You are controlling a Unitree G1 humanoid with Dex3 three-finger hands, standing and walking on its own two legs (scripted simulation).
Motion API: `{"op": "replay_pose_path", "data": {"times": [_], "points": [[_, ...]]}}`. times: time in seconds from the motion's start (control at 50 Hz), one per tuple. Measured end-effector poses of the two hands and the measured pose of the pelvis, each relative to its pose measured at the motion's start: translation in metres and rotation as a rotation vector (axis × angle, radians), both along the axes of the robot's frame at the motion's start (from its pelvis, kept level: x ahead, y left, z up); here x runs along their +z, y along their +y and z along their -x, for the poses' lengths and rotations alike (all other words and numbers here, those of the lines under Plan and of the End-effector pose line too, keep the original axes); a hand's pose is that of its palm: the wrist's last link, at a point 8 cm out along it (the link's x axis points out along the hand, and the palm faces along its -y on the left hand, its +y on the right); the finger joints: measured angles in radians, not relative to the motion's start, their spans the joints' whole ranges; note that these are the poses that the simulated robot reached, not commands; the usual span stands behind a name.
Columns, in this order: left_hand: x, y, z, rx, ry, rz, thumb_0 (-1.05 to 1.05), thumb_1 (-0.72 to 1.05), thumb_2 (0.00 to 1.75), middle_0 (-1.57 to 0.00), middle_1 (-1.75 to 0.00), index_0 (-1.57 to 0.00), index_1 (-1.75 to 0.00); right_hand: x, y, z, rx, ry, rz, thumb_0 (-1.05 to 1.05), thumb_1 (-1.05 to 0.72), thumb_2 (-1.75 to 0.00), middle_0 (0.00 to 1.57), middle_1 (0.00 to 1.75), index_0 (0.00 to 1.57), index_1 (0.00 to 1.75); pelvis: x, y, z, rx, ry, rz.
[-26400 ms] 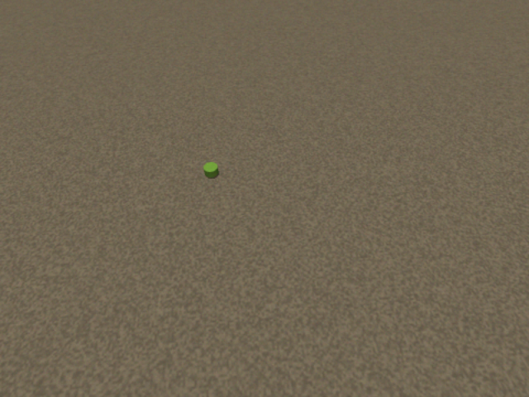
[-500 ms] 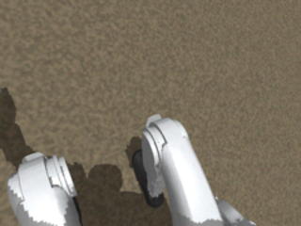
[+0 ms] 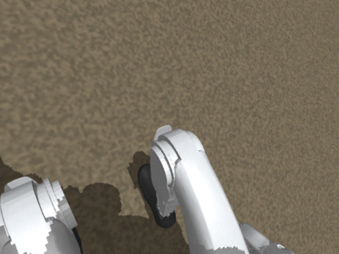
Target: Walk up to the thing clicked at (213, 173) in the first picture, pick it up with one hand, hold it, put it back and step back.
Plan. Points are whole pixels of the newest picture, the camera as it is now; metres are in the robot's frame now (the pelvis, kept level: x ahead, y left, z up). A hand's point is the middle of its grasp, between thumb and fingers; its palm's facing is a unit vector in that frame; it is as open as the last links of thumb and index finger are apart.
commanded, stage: rest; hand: left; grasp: from above
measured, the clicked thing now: out of the picture +0.46 +0.31 -0.28
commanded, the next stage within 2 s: open in 0.24 s
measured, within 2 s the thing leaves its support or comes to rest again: neither
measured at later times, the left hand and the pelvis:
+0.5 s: hand out of the picture +0.45 +0.30 -0.25, palm faces -0.45 -0.15 -0.88, open 8.5 cm; pelvis +0.00 +0.00 +0.00, yaw -1 degrees
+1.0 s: hand out of the picture +0.45 +0.30 -0.26, palm faces -0.44 -0.15 -0.89, open 12.9 cm; pelvis -0.01 +0.00 +0.01, yaw -1 degrees
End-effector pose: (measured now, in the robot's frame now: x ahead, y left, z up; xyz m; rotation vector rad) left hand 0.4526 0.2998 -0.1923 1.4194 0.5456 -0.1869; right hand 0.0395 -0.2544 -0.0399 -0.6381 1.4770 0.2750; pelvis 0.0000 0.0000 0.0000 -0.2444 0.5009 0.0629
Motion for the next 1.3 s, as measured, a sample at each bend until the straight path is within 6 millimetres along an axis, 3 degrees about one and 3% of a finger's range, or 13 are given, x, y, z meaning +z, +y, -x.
{"op": "replay_pose_path", "data": {"times": [0.42, 0.56, 0.78, 1.0, 1.3], "points": [[0.000, 0.000, 0.000, 0.010, 0.004, -0.003, -0.02, 0.15, 0.33, -0.62, -0.53, -0.92, -0.57, 0.004, 0.007, -0.003, 0.043, -0.024, -0.030, 0.00, -0.92, -0.90, 0.20, 0.30, 0.20, 0.30, 0.002, 0.001, 0.004, -0.008, -0.018, 0.011], [-0.002, 0.001, 0.001, -0.004, 0.009, -0.006, -0.02, 0.12, 0.41, -0.56, -0.60, -0.78, -0.63, 0.007, 0.007, -0.003, 0.054, -0.027, -0.024, 0.00, -0.91, -0.90, 0.20, 0.30, 0.20, 0.30, 0.003, 0.001, 0.006, -0.008, -0.023, 0.012], [-0.006, 0.000, 0.007, -0.012, 0.012, -0.010, 0.00, -0.14, 0.65, -0.37, -0.79, -0.55, -0.86, 0.014, 0.006, -0.002, 0.060, -0.018, -0.012, 0.00, -0.91, -0.90, 0.20, 0.30, 0.20, 0.30, 0.007, 0.001, 0.007, -0.009, -0.022, 0.017], [-0.011, 0.001, -0.005, 0.007, -0.002, -0.014, 0.00, -0.35, 0.84, -0.20, -0.95, -0.25, -0.96, 0.020, 0.007, 0.002, 0.050, 0.003, -0.003, 0.00, -0.91, -0.90, 0.20, 0.30, 0.20, 0.30, 0.008, 0.003, 0.005, -0.010, -0.014, 0.027], [-0.011, 0.008, -0.001, 0.025, 0.030, -0.008, 0.00, -0.45, 0.93, -0.09, -1.06, -0.12, -1.04, 0.017, 0.012, 0.003, 0.032, 0.000, -0.022, 0.00, -0.91, -0.90, 0.20, 0.30, 0.20, 0.30, 0.010, 0.003, 0.004, -0.009, -0.006, 0.028]]}}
